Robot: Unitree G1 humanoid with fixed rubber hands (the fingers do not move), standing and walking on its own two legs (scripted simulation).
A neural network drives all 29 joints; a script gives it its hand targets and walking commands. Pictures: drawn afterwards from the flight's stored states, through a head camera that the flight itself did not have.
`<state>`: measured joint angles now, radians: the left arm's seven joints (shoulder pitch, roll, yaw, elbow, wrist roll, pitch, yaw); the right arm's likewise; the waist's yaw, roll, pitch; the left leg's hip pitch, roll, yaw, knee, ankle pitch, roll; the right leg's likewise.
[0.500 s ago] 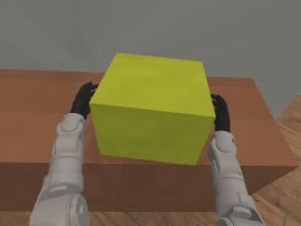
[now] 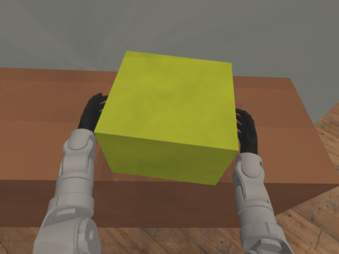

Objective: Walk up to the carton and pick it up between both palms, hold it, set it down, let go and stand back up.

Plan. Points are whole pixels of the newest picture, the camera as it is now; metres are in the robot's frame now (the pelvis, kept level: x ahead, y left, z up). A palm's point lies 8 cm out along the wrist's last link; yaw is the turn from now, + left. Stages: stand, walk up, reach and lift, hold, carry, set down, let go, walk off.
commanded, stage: set down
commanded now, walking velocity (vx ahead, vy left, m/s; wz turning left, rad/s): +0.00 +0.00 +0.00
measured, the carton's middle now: (170, 118) +0.46 +0.02 +0.02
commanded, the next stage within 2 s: none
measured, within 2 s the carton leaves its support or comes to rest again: rests again in 0.22 s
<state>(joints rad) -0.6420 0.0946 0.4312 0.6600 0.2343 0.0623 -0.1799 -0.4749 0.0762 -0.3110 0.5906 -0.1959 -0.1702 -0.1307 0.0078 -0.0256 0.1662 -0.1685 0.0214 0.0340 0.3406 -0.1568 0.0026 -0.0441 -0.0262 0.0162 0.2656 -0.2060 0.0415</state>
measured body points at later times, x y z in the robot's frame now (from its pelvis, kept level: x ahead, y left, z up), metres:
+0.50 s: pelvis +0.02 +0.01 +0.00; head +0.11 +0.03 +0.44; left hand +0.43 +0.20 +0.03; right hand +0.39 -0.18 +0.00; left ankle +0.02 +0.12 -0.75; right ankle -0.04 -0.14 -0.75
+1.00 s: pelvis +0.00 +0.01 +0.00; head +0.03 +0.03 +0.45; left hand +0.34 +0.22 +0.01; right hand +0.31 -0.20 +0.01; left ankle +0.02 +0.12 -0.75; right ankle -0.04 -0.14 -0.75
